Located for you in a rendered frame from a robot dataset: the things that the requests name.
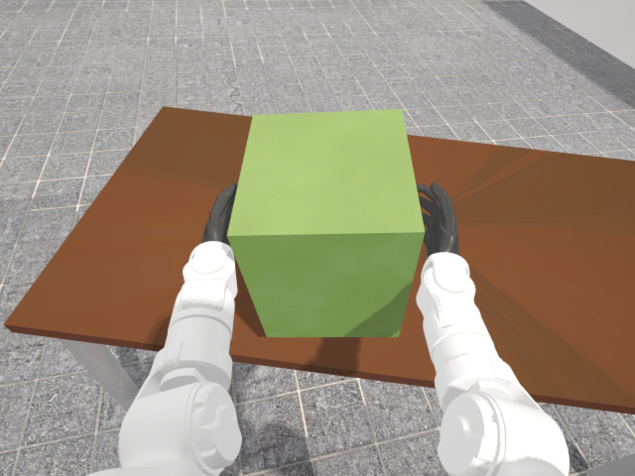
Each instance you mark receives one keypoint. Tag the robot right hand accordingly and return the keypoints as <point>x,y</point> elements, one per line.
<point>442,233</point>

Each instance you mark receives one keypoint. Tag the carton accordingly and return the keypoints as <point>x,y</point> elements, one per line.
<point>326,225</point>

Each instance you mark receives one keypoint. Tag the left robot upper arm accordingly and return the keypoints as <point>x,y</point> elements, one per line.
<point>191,430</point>

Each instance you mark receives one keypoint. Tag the robot left hand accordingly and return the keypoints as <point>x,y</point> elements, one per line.
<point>219,217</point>

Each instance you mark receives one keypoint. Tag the robot right forearm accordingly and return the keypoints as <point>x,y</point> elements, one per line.
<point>460,346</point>

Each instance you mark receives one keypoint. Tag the robot left forearm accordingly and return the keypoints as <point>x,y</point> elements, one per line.
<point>200,330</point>

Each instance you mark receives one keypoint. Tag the right robot upper arm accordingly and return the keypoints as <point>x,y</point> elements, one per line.
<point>485,435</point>

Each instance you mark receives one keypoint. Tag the table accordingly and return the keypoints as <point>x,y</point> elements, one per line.
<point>549,239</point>

